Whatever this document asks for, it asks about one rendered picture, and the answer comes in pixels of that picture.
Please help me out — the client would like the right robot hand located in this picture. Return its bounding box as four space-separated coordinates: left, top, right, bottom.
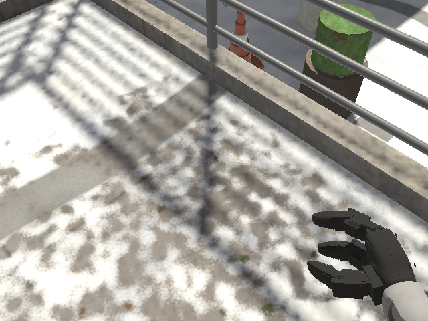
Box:
307 208 416 306

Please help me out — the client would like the robot right forearm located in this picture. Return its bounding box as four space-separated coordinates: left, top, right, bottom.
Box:
382 281 428 321

